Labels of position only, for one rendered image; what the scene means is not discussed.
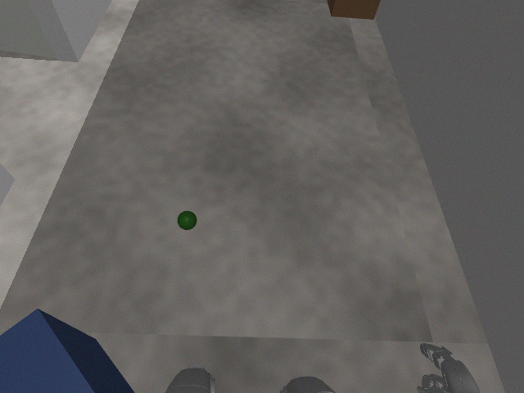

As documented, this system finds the right robot hand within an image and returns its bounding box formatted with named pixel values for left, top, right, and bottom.
left=417, top=343, right=481, bottom=393

